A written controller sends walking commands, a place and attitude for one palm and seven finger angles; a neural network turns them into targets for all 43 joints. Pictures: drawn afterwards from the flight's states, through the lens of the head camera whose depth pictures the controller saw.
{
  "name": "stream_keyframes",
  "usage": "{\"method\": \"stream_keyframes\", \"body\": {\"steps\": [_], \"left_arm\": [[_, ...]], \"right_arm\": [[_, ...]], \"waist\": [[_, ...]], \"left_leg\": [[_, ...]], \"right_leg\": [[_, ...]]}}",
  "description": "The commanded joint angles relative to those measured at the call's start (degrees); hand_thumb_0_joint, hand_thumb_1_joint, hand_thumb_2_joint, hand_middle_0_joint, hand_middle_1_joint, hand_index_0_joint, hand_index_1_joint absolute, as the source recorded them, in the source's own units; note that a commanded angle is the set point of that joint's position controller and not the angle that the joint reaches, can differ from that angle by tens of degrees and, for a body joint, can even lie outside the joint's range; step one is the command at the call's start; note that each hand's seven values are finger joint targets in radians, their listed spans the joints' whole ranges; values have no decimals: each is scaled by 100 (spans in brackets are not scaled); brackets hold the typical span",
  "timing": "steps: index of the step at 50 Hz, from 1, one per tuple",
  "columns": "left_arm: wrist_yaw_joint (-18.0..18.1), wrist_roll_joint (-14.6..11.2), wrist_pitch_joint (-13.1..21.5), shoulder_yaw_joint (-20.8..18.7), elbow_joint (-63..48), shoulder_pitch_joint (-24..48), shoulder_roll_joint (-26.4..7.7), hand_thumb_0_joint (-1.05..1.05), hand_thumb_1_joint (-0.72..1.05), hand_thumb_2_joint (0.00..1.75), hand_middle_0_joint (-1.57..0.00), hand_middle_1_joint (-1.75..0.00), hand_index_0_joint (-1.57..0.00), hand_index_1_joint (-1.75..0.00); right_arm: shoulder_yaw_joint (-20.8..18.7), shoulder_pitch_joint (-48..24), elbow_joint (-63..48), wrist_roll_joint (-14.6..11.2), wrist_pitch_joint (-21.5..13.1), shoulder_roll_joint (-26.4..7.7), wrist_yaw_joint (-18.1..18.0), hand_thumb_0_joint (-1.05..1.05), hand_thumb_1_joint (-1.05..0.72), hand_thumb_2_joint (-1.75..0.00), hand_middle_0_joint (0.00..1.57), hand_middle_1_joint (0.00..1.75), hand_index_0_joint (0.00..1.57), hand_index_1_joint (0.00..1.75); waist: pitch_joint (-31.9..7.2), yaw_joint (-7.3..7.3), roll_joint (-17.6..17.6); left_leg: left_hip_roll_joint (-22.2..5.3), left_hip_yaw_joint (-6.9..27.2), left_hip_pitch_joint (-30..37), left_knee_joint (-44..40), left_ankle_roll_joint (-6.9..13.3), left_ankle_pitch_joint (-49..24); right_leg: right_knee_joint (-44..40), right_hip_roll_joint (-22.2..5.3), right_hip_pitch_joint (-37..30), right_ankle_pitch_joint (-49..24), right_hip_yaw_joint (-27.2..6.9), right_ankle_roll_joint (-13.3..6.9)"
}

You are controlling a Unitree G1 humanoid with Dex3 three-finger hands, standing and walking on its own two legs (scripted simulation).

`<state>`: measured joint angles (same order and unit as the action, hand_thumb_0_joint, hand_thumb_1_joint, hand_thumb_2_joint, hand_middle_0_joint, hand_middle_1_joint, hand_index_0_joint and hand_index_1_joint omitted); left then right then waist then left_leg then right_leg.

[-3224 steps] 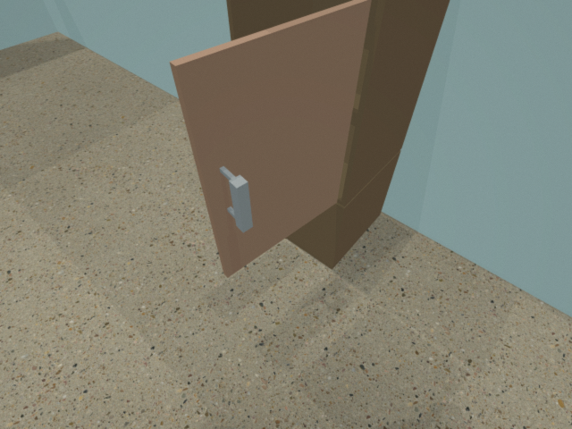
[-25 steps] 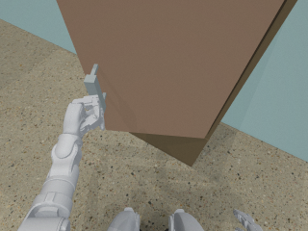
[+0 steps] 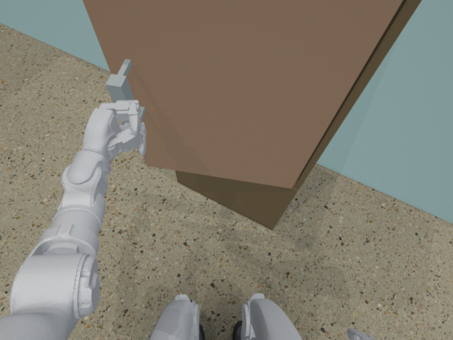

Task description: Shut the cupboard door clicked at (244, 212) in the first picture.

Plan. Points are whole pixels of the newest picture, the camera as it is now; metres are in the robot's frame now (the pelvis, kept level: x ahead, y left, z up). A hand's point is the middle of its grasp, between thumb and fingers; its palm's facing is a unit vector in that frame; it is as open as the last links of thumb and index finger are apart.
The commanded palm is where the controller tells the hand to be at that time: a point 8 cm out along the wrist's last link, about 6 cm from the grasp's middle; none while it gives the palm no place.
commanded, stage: push the door shut along its arc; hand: left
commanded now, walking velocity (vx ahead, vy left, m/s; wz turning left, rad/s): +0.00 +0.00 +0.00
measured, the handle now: (131, 99) +0.54 +0.17 +0.06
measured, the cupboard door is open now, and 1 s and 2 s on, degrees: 19 6 0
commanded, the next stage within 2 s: pull the fist back off the door in 1.36 s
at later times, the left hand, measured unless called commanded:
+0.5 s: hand (155, 110) +0.52 +0.12 +0.06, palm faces -0.31 -0.95 -0.01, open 3.1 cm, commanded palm +0.52 +0.15 +0.06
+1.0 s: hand (186, 89) +0.57 +0.07 +0.06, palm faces -0.42 -0.91 +0.00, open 3.1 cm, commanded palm +0.58 +0.10 +0.06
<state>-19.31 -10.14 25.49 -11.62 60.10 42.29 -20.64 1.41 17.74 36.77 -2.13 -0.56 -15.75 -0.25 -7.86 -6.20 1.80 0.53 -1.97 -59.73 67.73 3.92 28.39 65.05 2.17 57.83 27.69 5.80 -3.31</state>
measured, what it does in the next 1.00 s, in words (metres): stands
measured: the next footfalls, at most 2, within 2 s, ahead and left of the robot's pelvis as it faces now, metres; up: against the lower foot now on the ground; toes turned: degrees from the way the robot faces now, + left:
none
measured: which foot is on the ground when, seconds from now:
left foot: down 0.00-1.00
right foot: down 0.00-1.00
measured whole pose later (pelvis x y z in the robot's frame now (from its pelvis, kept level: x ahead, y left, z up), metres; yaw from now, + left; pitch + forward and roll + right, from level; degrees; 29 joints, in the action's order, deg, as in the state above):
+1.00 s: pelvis +0.01 +0.01 -0.02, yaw -3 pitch +29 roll -4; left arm -23.9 -3.4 16.4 -13.5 73.3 67.8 -28.9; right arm 2.7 22.2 37.3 -0.1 -0.6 -15.5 0.7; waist -7.5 -14.9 3.7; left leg -1.2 -2.1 -70.9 73.6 4.6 31.5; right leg 69.0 3.8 68.7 29.2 5.8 -2.9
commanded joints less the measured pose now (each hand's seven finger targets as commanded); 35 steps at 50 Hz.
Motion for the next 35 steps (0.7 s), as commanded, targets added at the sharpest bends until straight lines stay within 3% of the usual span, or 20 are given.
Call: {"method": "stream_keyframes", "body": {"steps": [1, 6, 9, 12, 13, 16, 18, 20, 22, 26, 27, 30, 32, 33, 34, 35], "left_arm": [[-146, -46, 364, -94, -985, 2940, -987, 0, 90, 90, -130, -150, -130, -150], [-247, -3, 283, -280, -737, 3275, -1328, 0, 90, 90, -130, -150, -130, -150], [-325, 25, 204, -173, -663, 3439, -1232, 0, 90, 90, -130, -150, -130, -150], [-361, 74, 184, -267, -658, 3726, -1435, 0, 90, 90, -130, -150, -130, -150], [-389, 82, 150, -79, -607, 3683, -1201, 0, 90, 90, -130, -150, -130, -150], [-385, 89, 102, -10, -560, 3988, -1120, 0, 90, 90, -130, -150, -130, -150], [-351, 157, 67, 12, -467, 4152, -1139, 0, 90, 90, -130, -150, -130, -150], [-305, 200, -6, -20, -324, 4324, -1196, 0, 90, 90, -130, -150, -130, -150], [-282, 242, 1, -108, -337, 4540, -1333, 0, 90, 90, -130, -150, -130, -150], [-347, 284, -24, 69, -378, 4796, -1185, 0, 90, 90, -130, -150, -130, -150], [-352, 299, -67, -79, -267, 4730, -1344, 0, 90, 90, -130, -150, -130, -150], [-393, 325, -192, 60, -206, 4770, -1191, 0, 90, 90, -130, -150, -130, -150], [-358, 352, -223, -60, -166, 4900, -1345, 0, 90, 90, -130, -150, -130, -150], [-347, 355, -277, 0, -129, 4958, -1250, 0, 90, 90, -130, -150, -130, -150], [-314, 386, -264, -146, -171, 5076, -1449, 0, 90, 90, -130, -150, -130, -150], [-303, 410, -300, -127, -97, 5005, -1421, 0, 90, 90, -130, -150, -130, -150]], "right_arm": [[-350, 645, -468, 18, -155, -970, -41, 0, -90, -90, 20, 30, 20, 30], [-351, 832, -399, 34, -140, -1053, -36, 0, -90, -90, 20, 30, 20, 30], [-351, 875, -364, 38, -116, -1061, -11, 0, -90, -90, 20, 30, 20, 30], [-356, 960, -326, 51, -114, -1115, -14, 0, -90, -90, 20, 30, 20, 30], [-364, 961, -333, 43, -114, -1091, 4, 0, -90, -90, 20, 30, 20, 30], [-371, 1070, -295, 66, -120, -1123, 11, 0, -90, -90, 20, 30, 20, 30], [-375, 1096, -247, 78, -110, -1143, 15, 0, -90, -90, 20, 30, 20, 30], [-364, 1158, -210, 98, -112, -1160, 20, 0, -90, -90, 20, 30, 20, 30], [-362, 1195, -202, 108, -125, -1173, 19, 0, -90, -90, 20, 30, 20, 30], [-366, 1303, -177, 144, -132, -1170, 38, 0, -90, -90, 20, 30, 20, 30], [-371, 1299, -145, 145, -113, -1195, 37, 0, -90, -90, 20, 30, 20, 30], [-360, 1338, -165, 153, -73, -1170, 55, 0, -90, -90, 20, 30, 20, 30], [-353, 1383, -151, 161, -64, -1184, 54, 0, -90, -90, 20, 30, 20, 30], [-351, 1403, -147, 170, -57, -1173, 64, 0, -90, -90, 20, 30, 20, 30], [-360, 1449, -131, 187, -49, -1191, 51, 0, -90, -90, 20, 30, 20, 30], [-350, 1437, -160, 186, -43, -1176, 63, 0, -90, -90, 20, 30, 20, 30]], "waist": [[-2480, -307, 206], [-2643, -386, 346], [-2637, -463, 421], [-2748, -490, 514], [-2756, -527, 609], [-2726, -634, 634], [-2723, -661, 717], [-2659, -738, 587], [-2836, -769, 656], [-3021, -829, 931], [-3058, -792, 939], [-3056, -839, 883], [-3033, -836, 1058], [-3002, -900, 925], [-3020, -913, 826], [-3036, -904, 794]], "left_leg": [[-71, 716, 1643, -777, -149, -1316], [-100, 757, 1669, -681, -145, -1400], [-142, 812, 1805, -677, -168, -1465], [-169, 888, 1927, -640, -180, -1593], [-175, 922, 2068, -654, -193, -1613], [-200, 1053, 2264, -652, -201, -1693], [-232, 1114, 2336, -652, -232, -1641], [-233, 1123, 2208, -614, -213, -1550], [-228, 1126, 2253, -554, -207, -1634], [-267, 1269, 2631, -490, -252, -2119], [-287, 1274, 2641, -475, -277, -2176], [-289, 1268, 2610, -451, -268, -2242], [-316, 1316, 2744, -431, -300, -2469], [-311, 1304, 2679, -403, -278, -2385], [-310, 1280, 2575, -383, -268, -2377], [-277, 1217, 2437, -358, -235, -2269]], "right_leg": [[-843, -13, -902, -1237, -653, 94], [-777, 21, -724, -1212, -629, 83], [-767, 30, -501, -1197, -587, 96], [-694, 45, -333, -1199, -536, 77], [-709, 53, -191, -1167, -513, 75], [-666, 75, 128, -1104, -431, 62], [-653, 64, 294, -1026, -416, 67], [-647, 78, 325, -984, -409, 73], [-617, 82, 354, -1015, -416, 75], [-511, 95, 593, -1179, -346, 49], [-509, 94, 604, -1209, -352, 55], [-500, 105, 598, -1248, -330, 66], [-455, 104, 769, -1286, -310, 58], [-465, 117, 768, -1268, -304, 71], [-460, 115, 674, -1306, -313, 76], [-484, 130, 579, -1282, -338, 77]]}}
